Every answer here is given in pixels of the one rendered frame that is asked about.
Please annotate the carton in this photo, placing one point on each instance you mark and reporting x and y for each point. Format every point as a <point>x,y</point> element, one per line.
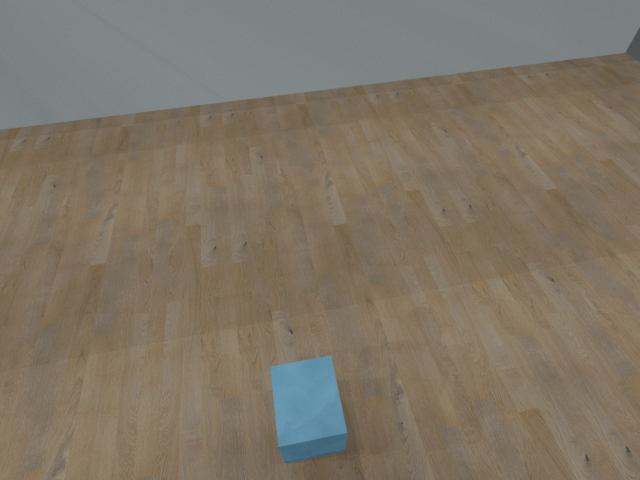
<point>308,411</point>

